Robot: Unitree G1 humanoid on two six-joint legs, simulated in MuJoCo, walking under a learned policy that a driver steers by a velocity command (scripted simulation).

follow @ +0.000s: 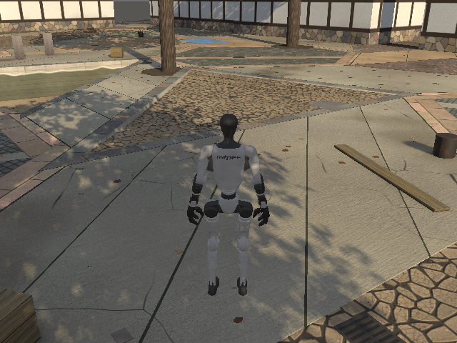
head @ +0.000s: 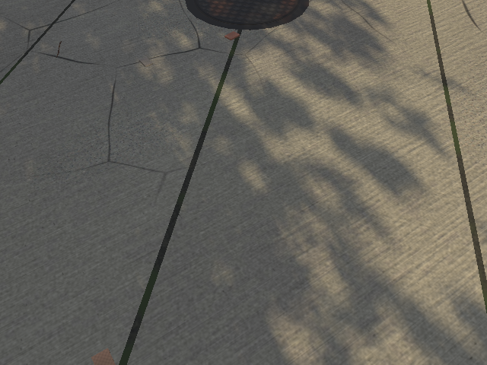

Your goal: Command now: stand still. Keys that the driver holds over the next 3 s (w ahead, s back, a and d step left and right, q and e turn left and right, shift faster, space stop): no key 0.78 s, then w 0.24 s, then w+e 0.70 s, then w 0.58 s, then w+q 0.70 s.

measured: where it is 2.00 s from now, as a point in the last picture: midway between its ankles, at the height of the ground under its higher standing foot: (266, 356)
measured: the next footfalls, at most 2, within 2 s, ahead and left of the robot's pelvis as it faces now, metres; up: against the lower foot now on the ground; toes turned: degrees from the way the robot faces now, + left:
right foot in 1.52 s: +0.41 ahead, -0.06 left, +0.00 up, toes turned -18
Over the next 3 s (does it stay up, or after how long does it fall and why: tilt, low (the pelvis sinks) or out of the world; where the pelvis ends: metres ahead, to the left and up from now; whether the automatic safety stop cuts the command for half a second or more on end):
stays up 1.00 -0.25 0.00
